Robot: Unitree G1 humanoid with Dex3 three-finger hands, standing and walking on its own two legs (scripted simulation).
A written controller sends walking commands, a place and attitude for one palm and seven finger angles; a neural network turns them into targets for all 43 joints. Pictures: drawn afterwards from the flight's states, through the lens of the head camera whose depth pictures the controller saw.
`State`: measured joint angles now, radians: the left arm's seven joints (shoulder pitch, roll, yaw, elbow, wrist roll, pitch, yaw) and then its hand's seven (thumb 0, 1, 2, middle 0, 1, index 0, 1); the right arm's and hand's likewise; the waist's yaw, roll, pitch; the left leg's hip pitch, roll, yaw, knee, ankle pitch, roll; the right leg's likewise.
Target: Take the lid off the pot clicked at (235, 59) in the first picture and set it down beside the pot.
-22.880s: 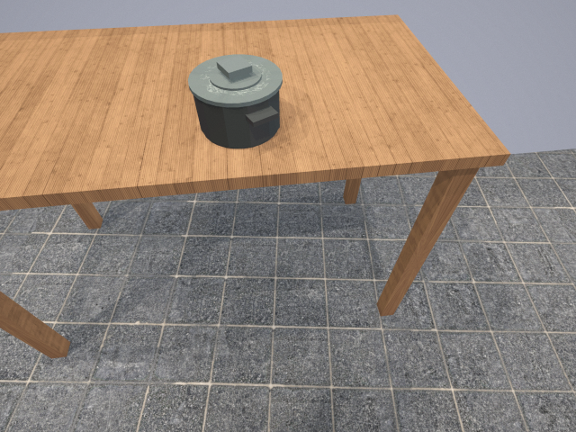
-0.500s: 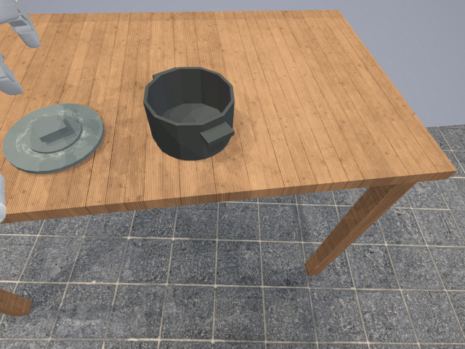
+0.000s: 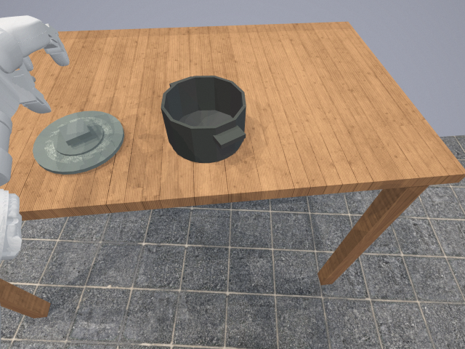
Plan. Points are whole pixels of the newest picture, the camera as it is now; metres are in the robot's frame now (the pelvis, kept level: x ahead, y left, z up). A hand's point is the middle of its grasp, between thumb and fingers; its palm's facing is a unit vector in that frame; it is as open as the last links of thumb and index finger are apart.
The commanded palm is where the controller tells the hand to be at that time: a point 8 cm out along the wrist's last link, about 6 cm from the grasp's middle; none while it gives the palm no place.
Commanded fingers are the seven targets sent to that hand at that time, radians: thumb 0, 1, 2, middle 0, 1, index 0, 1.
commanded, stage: draw the hand back to the body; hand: left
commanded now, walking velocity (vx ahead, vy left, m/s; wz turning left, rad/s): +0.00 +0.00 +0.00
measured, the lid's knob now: (75, 131) +0.52 +0.30 +0.07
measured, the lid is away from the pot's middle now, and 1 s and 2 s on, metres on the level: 0.26 0.26 0.26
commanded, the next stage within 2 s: step back with the hand held close in 1.90 s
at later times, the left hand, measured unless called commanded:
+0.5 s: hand (48, 68) +0.41 +0.21 +0.28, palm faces +0.36 -0.91 -0.21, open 10.6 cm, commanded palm +0.35 +0.26 +0.28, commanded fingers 0.00 0.25 0.84 -0.35 -0.57 -0.35 -0.57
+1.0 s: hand (59, 110) +0.34 +0.18 +0.27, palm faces +0.47 -0.85 -0.24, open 8.3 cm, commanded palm +0.28 +0.22 +0.27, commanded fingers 0.00 0.88 0.90 -0.21 -0.31 -0.21 -0.31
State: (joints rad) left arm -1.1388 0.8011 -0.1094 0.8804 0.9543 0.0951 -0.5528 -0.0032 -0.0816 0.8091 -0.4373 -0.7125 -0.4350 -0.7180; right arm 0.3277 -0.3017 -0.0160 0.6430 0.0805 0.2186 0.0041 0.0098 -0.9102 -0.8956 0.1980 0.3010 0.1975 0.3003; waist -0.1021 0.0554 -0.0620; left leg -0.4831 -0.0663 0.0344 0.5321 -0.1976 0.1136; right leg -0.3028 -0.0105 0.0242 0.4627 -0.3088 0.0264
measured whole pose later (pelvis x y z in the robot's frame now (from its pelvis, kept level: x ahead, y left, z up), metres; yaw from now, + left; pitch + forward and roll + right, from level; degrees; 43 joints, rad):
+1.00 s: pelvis +0.03 -0.08 +0.01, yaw -2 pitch +0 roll +0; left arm -0.19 0.45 0.41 -0.04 -0.10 -0.06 0.07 0.00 0.63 0.87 -0.27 -0.41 -0.26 -0.41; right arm 0.14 -0.27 0.01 0.67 0.03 0.02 -0.04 0.02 -0.91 -0.90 0.20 0.30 0.20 0.30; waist 0.04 0.05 -0.03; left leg -0.20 0.03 0.03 0.42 -0.21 0.00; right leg -0.03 0.08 0.04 0.31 -0.28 -0.06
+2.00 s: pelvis -0.01 -0.04 +0.01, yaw -1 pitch -5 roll -1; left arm 0.38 0.38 0.41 -0.61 -0.13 -0.16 0.06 0.01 0.89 0.90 -0.21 -0.30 -0.21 -0.30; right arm 0.13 -0.21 0.02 0.70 -0.01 -0.08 -0.03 0.02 -0.91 -0.90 0.20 0.30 0.20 0.30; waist 0.08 0.04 0.03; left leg -0.14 -0.01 0.03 0.37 -0.14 0.05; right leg 0.05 0.04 0.03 0.25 -0.21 -0.01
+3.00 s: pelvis -0.09 +0.01 -0.01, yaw -1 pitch +2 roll -5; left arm 0.49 0.51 0.56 -0.80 -0.06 -0.31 0.16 0.01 0.89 0.90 -0.21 -0.30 -0.21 -0.31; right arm 0.17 -0.20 -0.03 0.58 0.00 -0.03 -0.04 0.02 -0.91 -0.90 0.20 0.30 0.20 0.30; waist 0.00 0.02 0.05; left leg -0.49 -0.01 0.06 0.55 -0.09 0.11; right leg -0.34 0.03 0.03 0.53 -0.27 0.00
